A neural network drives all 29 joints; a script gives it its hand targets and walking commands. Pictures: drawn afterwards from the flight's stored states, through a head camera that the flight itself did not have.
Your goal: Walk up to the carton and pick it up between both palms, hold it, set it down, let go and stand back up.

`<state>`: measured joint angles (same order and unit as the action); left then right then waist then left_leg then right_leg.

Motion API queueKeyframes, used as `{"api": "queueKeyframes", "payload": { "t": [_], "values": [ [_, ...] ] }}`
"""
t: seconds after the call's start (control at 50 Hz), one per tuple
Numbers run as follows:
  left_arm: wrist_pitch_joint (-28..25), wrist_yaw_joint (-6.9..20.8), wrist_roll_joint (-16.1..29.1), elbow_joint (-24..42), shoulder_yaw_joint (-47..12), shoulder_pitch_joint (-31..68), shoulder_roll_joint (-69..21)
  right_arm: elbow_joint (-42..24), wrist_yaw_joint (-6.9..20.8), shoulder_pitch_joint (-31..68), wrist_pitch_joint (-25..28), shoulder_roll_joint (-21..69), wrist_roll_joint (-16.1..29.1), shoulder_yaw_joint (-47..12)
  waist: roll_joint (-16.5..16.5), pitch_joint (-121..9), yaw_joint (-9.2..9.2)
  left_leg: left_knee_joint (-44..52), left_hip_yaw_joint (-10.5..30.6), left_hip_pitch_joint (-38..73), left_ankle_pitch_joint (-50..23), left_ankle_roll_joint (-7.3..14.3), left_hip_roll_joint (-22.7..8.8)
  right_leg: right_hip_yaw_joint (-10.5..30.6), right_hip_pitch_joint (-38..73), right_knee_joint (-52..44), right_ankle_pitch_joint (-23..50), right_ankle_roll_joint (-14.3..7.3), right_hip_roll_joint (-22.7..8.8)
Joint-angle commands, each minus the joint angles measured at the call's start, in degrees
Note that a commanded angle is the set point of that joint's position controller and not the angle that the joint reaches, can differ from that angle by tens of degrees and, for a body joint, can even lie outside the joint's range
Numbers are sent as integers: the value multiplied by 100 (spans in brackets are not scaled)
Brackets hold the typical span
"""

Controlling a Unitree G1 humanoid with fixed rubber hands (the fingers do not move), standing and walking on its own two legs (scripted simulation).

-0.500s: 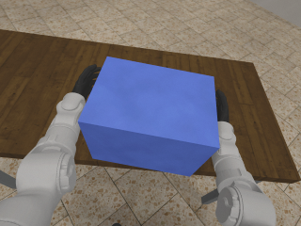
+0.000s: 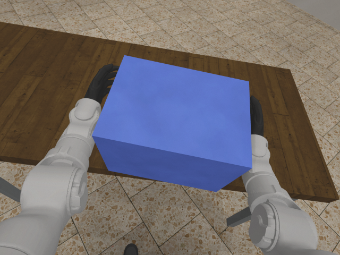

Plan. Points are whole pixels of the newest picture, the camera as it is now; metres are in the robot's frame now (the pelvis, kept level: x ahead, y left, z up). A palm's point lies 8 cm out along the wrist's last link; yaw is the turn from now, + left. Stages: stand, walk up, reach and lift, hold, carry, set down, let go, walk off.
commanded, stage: reach and lift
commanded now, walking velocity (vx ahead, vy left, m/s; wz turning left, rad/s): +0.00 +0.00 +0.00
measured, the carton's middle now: (173, 129) +0.39 +0.03 +0.04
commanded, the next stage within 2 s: none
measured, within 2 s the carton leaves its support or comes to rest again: leaves its support in 0.20 s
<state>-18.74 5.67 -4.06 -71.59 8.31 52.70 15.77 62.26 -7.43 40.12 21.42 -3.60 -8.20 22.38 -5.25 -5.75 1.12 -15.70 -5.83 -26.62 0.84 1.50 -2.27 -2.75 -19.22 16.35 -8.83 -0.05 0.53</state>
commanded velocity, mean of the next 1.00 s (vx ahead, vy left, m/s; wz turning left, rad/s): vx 0.00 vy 0.00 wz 0.00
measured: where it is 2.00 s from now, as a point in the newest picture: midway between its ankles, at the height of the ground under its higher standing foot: outside the picture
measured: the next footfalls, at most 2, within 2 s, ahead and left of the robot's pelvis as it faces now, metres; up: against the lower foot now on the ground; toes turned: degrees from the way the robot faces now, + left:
none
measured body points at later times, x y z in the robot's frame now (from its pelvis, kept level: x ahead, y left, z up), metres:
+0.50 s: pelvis +0.03 +0.00 +0.00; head +0.05 +0.01 +0.45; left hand +0.43 +0.20 +0.10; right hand +0.42 -0.18 +0.08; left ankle +0.06 +0.10 -0.75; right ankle -0.02 -0.12 -0.75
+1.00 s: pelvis +0.01 -0.02 +0.00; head -0.03 +0.00 +0.45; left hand +0.39 +0.20 +0.15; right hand +0.40 -0.18 +0.15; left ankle +0.06 +0.10 -0.75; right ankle -0.02 -0.12 -0.75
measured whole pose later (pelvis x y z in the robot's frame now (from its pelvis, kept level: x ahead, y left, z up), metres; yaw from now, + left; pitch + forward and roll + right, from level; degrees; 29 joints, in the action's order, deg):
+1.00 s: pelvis +0.01 -0.02 +0.00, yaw +3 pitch +0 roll -1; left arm 22.1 2.1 1.0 -27.1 11.0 33.6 11.6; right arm 36.1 -8.4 33.9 -13.5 -9.6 12.6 3.4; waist -2.5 -5.3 -1.1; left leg -16.5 -3.3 -13.0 3.2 0.0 -2.0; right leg -5.1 -4.1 16.1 -11.7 -1.1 0.7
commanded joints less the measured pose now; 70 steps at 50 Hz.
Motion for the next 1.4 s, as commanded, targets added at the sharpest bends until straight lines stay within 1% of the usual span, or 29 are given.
{"api": "queueKeyframes", "payload": {
  "t": [0.0, 0.1, 0.14, 0.18, 0.26, 0.34, 0.4, 0.46, 0.5, 0.54, 0.6, 0.66, 0.74, 0.8, 0.92, 1.02, 1.08, 1.14, 1.2, 1.28, 1.38],
  "values": [
    [-83, 114, 145, 1324, -1172, 3416, -3421, -1220, 745, 3983, 387, 2941, -111, -2012, 1038, -3811, -43, -385, 75, 3395, -537, -314, -110, -235, -677, -411, -23, -90, -58],
    [-62, 54, 542, 1921, -1631, 3093, -3837, -1939, 765, 4089, 259, 2993, 436, -2700, 1247, -4414, -6, -814, 282, 3801, -1895, -401, -104, -159, -581, -333, 653, -78, 80],
    [-26, 40, 706, 2248, -1814, 2957, -3951, -2277, 739, 4071, 144, 3022, 659, -3028, 1238, -4495, -13, -930, 389, 3854, -2295, -396, -93, -108, -455, -281, 940, -53, 123],
    [55, 25, 855, 2614, -2011, 2836, -4025, -2590, 708, 3996, -18, 3059, 871, -3348, 1175, -4491, -61, -995, 500, 3868, -2546, -373, -76, -51, -331, -226, 1179, -22, 151],
    [348, -3, 1099, 3389, -2467, 2636, -4154, -3189, 639, 3748, -446, 3213, 1287, -3948, 963, -4433, -234, -1052, 710, 3807, -2710, -300, -14, 73, -148, -139, 1506, 38, 175],
    [770, -47, 1339, 4384, -2895, 2429, -4298, -4091, 552, 3573, -957, 3378, 1712, -4554, 833, -4440, -334, -1122, 883, 3679, -2825, -245, 85, 185, 42, -11, 1929, 110, 203],
    [1275, -79, 1445, 5095, -3082, 2208, -4271, -4792, 477, 3474, -1448, 3390, 1988, -4918, 708, -4270, -322, -1112, 962, 3588, -2750, -203, 170, 236, 210, 62, 2202, 188, 217],
    [1895, -78, 1465, 5712, -3114, 2028, -4175, -5416, 381, 3475, -1961, 3347, 2232, -5125, 597, -4056, -258, -1052, 978, 3570, -2636, -175, 240, 267, 371, 72, 2354, 257, 219],
    [2265, -50, 1454, 6002, -3076, 1943, -4128, -5742, 317, 3529, -2240, 3310, 2359, -5182, 566, -3925, -209, -1016, 969, 3590, -2582, -172, 281, 284, 480, 58, 2457, 301, 214],
    [2543, -3, 1411, 6155, -2990, 1884, -4117, -5943, 269, 3582, -2451, 3287, 2459, -5190, 551, -3786, -167, -977, 952, 3633, -2508, -166, 314, 291, 601, 42, 2573, 341, 203],
    [2856, 103, 1260, 6162, -2768, 1824, -4083, -5946, 205, 3593, -2700, 3264, 2543, -5114, 511, -3477, -150, -879, 913, 3722, -2289, -138, 346, 292, 789, -4, 2698, 395, 166],
    [3069, 242, 1046, 5996, -2486, 1813, -4012, -5589, 160, 3541, -2884, 3237, 2546, -4925, 493, -3042, -186, -730, 850, 3767, -1963, -123, 356, 288, 930, -79, 2601, 416, 126],
    [3266, 381, 869, 5880, -2275, 1948, -4007, -5081, 181, 3552, -3019, 3251, 2488, -4643, 557, -2515, -251, -553, 755, 3785, -1585, -147, 338, 265, 932, -214, 2075, 367, 116],
    [3411, 425, 839, 5910, -2228, 2138, -4053, -4876, 244, 3705, -3050, 3277, 2439, -4462, 611, -2318, -298, -461, 701, 3793, -1364, -152, 322, 238, 853, -304, 1653, 329, 108],
    [3717, 373, 917, 6071, -2330, 2543, -4216, -4909, 392, 4289, -3049, 3324, 2392, -4254, 686, -2410, -314, -352, 658, 3762, -871, -69, 287, 175, 599, -407, 926, 286, 75],
    [3999, 234, 995, 6124, -2417, 2709, -4362, -5022, 525, 4765, -3119, 3338, 2394, -4155, 710, -2589, -231, -280, 645, 3671, -346, 64, 252, 144, 320, -438, 304, 245, 57],
    [4198, 159, 985, 6108, -2388, 2651, -4385, -5000, 597, 4922, -3212, 3288, 2420, -4105, 694, -2632, -179, -250, 643, 3640, -144, 126, 230, 138, 219, -439, 66, 232, 57],
    [4403, 107, 960, 6148, -2352, 2530, -4379, -4978, 652, 4983, -3319, 3206, 2486, -4086, 679, -2675, -152, -249, 649, 3657, -115, 151, 211, 139, 193, -431, -2, 227, 71],
    [4607, 63, 931, 6290, -2346, 2313, -4373, -4986, 689, 4905, -3439, 3084, 2602, -4112, 684, -2694, -159, -281, 667, 3733, -254, 128, 199, 138, 202, -424, 78, 224, 108],
    [4723, 126, 883, 6312, -2235, 2361, -4285, -4978, 688, 4935, -3527, 3041, 2639, -4031, 617, -2648, -224, -278, 651, 3742, -332, 125, 214, 131, 291, -420, 226, 263, 111],
    [4757, 110, 962, 6742, -2419, 2413, -4304, -5233, 661, 4828, -3588, 3025, 2814, -4136, 798, -2884, -300, -417, 694, 3971, -841, -19, 233, 102, 395, -365, 716, 265, 176]
  ]
}}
